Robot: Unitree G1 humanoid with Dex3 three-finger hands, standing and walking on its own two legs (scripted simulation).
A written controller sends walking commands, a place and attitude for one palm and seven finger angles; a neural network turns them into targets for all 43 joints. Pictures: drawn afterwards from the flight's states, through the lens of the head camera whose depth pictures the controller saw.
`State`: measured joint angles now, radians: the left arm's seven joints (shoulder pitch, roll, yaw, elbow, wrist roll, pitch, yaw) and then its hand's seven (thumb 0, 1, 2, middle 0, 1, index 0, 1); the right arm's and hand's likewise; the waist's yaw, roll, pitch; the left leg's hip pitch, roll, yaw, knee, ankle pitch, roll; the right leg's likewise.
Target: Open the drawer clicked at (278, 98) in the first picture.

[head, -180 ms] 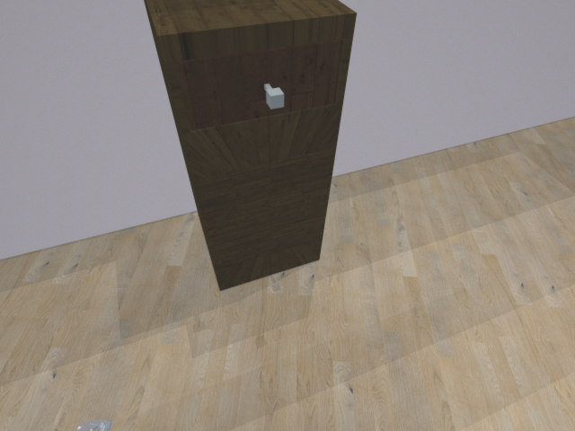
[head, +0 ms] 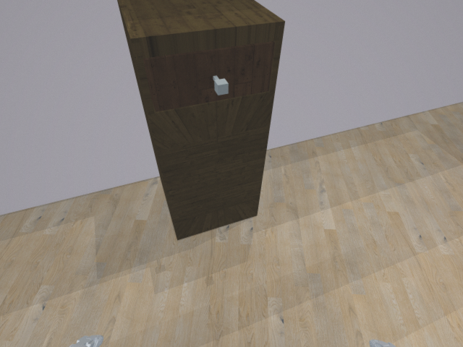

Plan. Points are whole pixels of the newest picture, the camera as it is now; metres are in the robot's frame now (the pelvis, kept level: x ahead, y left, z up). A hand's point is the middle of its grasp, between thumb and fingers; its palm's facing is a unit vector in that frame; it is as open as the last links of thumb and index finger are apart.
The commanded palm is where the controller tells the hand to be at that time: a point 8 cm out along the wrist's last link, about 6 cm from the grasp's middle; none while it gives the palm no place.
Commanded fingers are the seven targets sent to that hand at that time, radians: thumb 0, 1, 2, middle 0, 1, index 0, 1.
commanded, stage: stand and wait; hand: left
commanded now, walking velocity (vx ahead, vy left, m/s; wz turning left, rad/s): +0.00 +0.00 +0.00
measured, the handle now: (219, 83) +0.80 +0.09 +0.06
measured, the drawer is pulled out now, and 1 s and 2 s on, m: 0.00 0.00 0.00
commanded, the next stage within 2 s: look at it before walking up in 0.84 s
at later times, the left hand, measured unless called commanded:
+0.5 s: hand out of the picture +0.05 +0.23 -0.15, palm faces -0.02 -0.94 -0.34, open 7.4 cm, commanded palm none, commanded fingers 0.00 0.90 0.90 -0.20 -0.30 -0.20 -0.30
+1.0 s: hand out of the picture +0.06 +0.23 -0.15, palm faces -0.04 -0.95 -0.32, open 7.4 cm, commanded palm none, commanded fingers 0.00 0.90 0.90 -0.20 -0.30 -0.20 -0.30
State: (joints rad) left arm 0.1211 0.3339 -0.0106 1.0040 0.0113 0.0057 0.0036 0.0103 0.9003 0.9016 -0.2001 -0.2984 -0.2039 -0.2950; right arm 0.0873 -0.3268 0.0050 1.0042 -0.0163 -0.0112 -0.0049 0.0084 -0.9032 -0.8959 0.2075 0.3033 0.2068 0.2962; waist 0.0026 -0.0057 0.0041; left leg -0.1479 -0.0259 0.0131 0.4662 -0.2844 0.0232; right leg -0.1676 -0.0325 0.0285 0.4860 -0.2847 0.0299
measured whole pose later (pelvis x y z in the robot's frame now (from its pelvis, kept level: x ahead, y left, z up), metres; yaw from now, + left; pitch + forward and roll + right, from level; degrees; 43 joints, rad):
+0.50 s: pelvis -0.02 -0.02 +0.01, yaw +0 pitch -3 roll +0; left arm 0.16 0.34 0.00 1.09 0.01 0.00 0.00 0.01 0.90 0.90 -0.20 -0.30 -0.20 -0.30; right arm 0.14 -0.34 0.00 1.11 -0.01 0.00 -0.01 0.01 -0.90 -0.90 0.21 0.30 0.21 0.30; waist 0.00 0.00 0.03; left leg -0.13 0.00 0.01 0.39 -0.22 0.00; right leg -0.15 0.00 0.02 0.42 -0.22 0.00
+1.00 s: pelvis -0.02 -0.02 +0.01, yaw +0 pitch -2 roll +0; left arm 0.13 0.33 0.00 1.09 0.01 -0.01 0.00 0.01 0.90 0.90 -0.20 -0.30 -0.20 -0.30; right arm 0.13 -0.33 0.00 1.12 -0.01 -0.01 0.00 0.01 -0.90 -0.90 0.21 0.30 0.21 0.30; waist -0.01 -0.01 0.03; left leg -0.14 0.00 0.01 0.38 -0.21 0.00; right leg -0.16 0.00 0.02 0.40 -0.21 0.01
